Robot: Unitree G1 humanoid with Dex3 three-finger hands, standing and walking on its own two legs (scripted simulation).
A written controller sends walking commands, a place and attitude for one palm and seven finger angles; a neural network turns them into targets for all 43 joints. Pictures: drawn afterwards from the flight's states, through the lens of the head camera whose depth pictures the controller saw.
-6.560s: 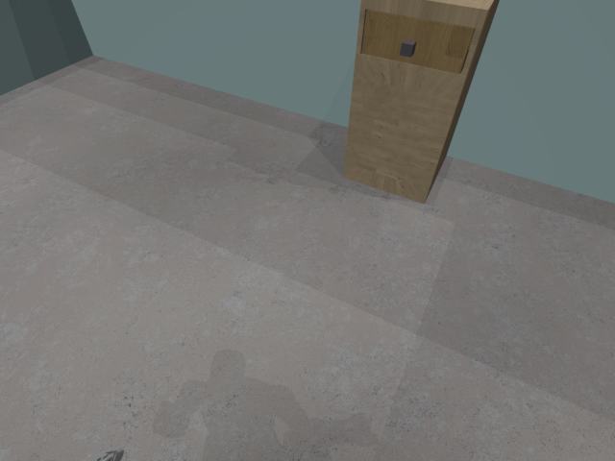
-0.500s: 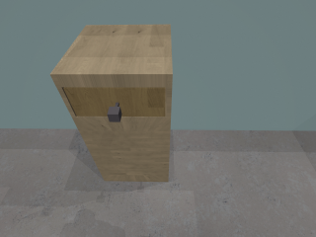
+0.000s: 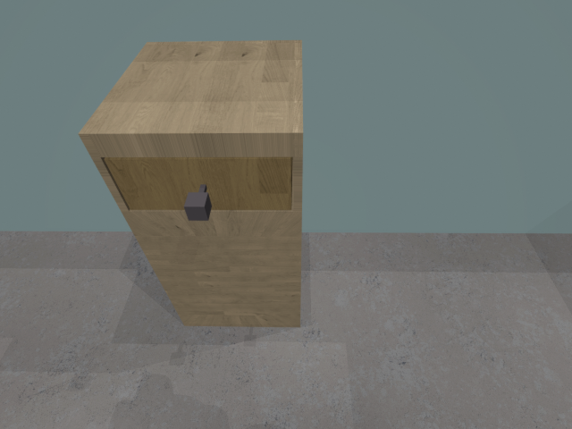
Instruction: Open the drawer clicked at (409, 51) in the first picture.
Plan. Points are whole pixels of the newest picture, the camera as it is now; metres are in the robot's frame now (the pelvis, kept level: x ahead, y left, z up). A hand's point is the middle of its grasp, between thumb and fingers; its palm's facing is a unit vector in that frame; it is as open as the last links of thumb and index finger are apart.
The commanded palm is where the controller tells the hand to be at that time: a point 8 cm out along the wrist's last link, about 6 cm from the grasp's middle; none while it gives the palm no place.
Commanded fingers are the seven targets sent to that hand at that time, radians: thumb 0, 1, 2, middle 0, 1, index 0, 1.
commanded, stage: come to a stop and stand still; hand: left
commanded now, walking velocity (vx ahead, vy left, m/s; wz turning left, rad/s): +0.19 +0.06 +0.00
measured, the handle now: (200, 199) +0.56 +0.22 -0.05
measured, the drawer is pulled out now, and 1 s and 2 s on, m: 0.00 0.00 0.00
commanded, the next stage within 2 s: look again from close up in 1.10 s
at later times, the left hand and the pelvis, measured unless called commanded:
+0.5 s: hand out of the picture +0.03 +0.17 -0.18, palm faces +0.05 -0.98 -0.20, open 7.3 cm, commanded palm none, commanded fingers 0.00 0.90 0.90 -0.20 -0.30 -0.20 -0.30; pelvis +0.03 +0.00 +0.00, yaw +0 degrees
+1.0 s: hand out of the picture -0.05 +0.20 -0.17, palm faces +0.04 -0.98 -0.18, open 7.4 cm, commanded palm none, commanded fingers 0.00 0.90 0.90 -0.20 -0.30 -0.20 -0.30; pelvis -0.02 +0.03 +0.00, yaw +1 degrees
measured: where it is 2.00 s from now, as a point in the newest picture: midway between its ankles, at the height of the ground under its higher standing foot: outside the picture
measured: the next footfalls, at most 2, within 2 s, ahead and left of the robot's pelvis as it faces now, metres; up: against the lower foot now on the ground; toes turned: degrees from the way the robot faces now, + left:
none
